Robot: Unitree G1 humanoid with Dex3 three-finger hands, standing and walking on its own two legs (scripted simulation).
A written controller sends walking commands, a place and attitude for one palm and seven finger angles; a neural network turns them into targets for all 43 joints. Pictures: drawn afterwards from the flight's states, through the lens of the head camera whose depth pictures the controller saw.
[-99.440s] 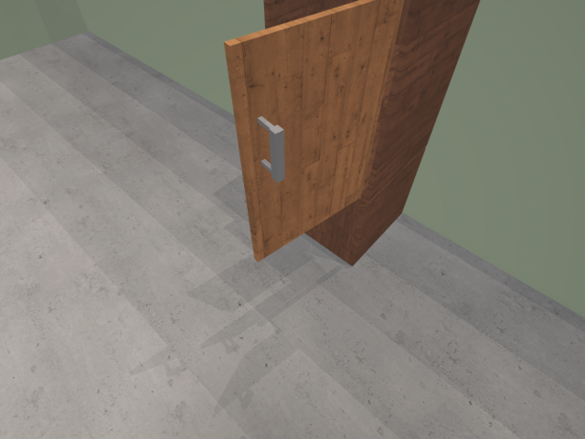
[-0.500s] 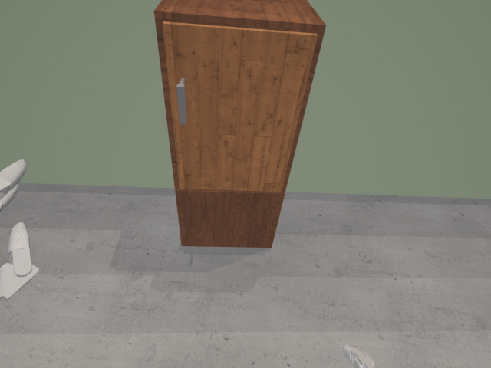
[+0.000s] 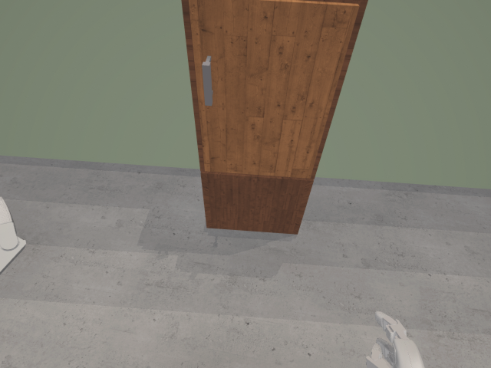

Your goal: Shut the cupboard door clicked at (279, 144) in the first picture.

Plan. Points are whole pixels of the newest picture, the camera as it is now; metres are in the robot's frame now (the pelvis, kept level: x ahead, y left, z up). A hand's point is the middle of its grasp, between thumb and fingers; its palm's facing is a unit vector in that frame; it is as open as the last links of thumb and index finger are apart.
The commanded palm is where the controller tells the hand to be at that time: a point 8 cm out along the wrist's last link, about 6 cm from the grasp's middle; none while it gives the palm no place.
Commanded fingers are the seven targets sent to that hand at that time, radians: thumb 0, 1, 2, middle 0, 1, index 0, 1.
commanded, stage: stop stepping back and stand still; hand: left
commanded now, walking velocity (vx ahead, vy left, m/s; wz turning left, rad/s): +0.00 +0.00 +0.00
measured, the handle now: (208, 81) +0.81 +0.16 +0.05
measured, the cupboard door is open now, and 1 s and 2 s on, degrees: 0 0 0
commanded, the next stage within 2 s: let the arm hang, fingers relaxed in 0.48 s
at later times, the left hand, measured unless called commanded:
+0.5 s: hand out of the picture +0.21 +0.30 +0.17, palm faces +0.44 -0.79 -0.43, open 7.4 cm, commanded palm +0.15 +0.33 +0.18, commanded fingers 0.00 0.90 0.90 -0.20 -0.30 -0.20 -0.30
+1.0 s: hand out of the picture -0.04 +0.21 -0.18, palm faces +0.04 -0.99 -0.15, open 7.1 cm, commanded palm none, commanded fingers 0.00 0.90 0.90 -0.20 -0.30 -0.20 -0.30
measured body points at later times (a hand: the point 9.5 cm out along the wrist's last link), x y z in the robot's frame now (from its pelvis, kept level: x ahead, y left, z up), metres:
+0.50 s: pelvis +0.00 +0.03 +0.01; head +0.01 +0.04 +0.46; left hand +0.18 +0.34 +0.19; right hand +0.17 -0.20 -0.07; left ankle +0.04 +0.13 -0.73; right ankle -0.04 -0.09 -0.73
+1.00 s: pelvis -0.03 +0.04 +0.00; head -0.01 +0.07 +0.45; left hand -0.04 +0.27 -0.17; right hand -0.01 -0.21 -0.14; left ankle +0.04 +0.13 -0.73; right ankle -0.04 -0.09 -0.73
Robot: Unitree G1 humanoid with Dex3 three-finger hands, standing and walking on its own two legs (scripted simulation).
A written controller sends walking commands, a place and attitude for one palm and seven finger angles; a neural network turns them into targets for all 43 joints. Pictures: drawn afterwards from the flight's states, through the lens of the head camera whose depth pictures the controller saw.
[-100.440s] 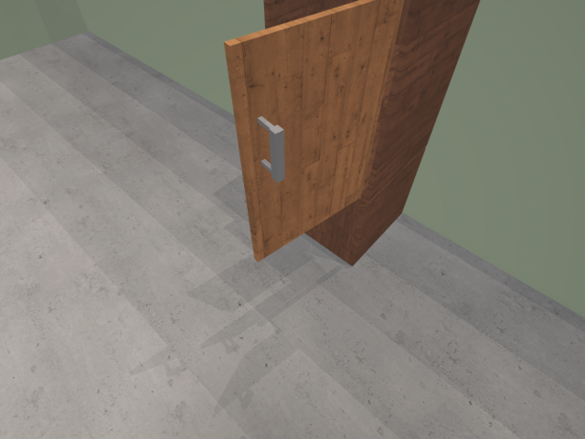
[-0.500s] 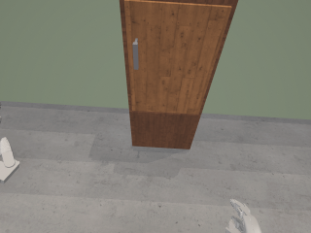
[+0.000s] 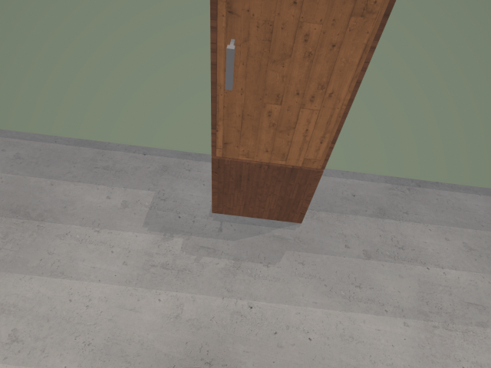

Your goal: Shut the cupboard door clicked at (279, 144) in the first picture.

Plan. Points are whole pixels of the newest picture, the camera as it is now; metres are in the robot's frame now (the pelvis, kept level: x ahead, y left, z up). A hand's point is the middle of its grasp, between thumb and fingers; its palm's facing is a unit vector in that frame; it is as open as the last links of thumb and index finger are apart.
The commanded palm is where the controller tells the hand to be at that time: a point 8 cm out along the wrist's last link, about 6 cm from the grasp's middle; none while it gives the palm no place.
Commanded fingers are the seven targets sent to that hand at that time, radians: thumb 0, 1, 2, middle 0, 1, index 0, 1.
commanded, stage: let the arm hang, fingers relaxed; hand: left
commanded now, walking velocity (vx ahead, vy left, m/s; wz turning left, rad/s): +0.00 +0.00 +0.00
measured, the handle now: (230, 64) +0.84 +0.09 +0.05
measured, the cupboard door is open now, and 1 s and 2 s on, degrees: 0 0 0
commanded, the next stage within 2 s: look to check the result in 0.68 s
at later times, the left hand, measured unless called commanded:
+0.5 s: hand out of the picture -0.01 +0.17 -0.17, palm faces +0.01 -0.98 -0.19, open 7.4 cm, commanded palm none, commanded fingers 0.00 0.90 0.90 -0.20 -0.30 -0.20 -0.30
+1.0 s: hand out of the picture +0.00 +0.15 -0.17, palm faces +0.02 -0.98 -0.18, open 7.4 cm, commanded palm none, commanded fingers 0.00 0.90 0.90 -0.20 -0.30 -0.20 -0.30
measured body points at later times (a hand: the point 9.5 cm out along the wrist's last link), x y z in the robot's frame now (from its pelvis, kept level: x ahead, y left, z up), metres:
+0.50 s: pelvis +0.00 +0.00 +0.01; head +0.00 -0.01 +0.46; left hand -0.01 +0.22 -0.15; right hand -0.01 -0.22 -0.16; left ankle +0.07 +0.09 -0.73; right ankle -0.01 -0.13 -0.73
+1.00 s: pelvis +0.03 -0.02 +0.01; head +0.04 -0.02 +0.46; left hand +0.00 +0.20 -0.15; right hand +0.00 -0.23 -0.16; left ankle +0.07 +0.09 -0.73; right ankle -0.01 -0.13 -0.73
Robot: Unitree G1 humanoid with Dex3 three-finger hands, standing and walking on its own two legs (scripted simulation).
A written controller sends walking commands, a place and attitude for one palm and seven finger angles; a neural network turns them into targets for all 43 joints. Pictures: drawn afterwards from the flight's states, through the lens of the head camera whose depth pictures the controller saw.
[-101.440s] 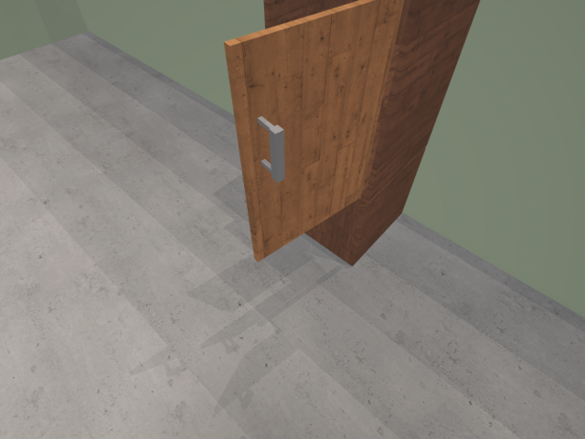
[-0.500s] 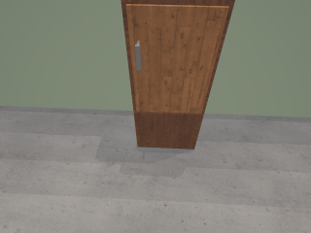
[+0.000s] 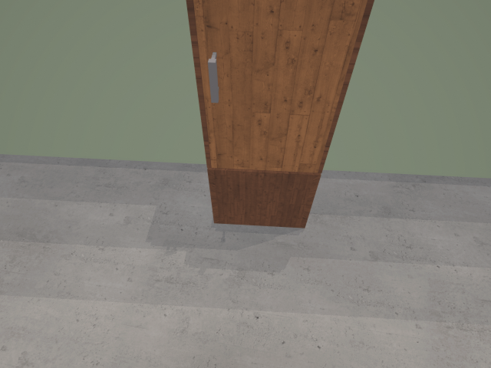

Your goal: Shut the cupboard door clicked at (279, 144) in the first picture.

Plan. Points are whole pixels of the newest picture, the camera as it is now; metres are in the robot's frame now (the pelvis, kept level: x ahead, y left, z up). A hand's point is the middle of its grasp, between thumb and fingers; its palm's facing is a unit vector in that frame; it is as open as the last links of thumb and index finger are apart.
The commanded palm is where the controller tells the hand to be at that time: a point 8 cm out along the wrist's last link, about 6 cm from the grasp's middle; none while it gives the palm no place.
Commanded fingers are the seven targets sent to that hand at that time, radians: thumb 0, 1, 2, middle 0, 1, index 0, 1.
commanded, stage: look to check the result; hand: left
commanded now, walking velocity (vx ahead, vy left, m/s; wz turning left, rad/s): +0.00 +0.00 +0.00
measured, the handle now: (214, 77) +0.81 +0.13 +0.04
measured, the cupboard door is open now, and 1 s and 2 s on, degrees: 0 0 0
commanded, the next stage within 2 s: stand and wait in 0.28 s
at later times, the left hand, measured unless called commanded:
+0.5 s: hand out of the picture +0.00 +0.16 -0.18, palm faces +0.05 -0.98 -0.18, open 7.4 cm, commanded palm none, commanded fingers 0.00 0.90 0.90 -0.20 -0.30 -0.20 -0.30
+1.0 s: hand out of the picture -0.01 +0.17 -0.17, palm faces +0.06 -0.98 -0.19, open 7.4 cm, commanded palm none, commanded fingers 0.00 0.90 0.90 -0.20 -0.30 -0.20 -0.30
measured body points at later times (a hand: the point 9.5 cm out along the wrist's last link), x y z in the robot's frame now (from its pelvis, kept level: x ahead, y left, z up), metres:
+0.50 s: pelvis +0.02 +0.00 +0.00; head +0.03 +0.00 +0.45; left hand +0.00 +0.21 -0.16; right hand +0.02 -0.22 -0.16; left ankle +0.04 +0.11 -0.74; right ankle -0.04 -0.11 -0.74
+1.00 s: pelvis +0.02 +0.00 +0.00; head +0.04 +0.00 +0.45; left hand -0.01 +0.22 -0.16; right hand +0.02 -0.22 -0.16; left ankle +0.04 +0.11 -0.74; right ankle -0.04 -0.11 -0.74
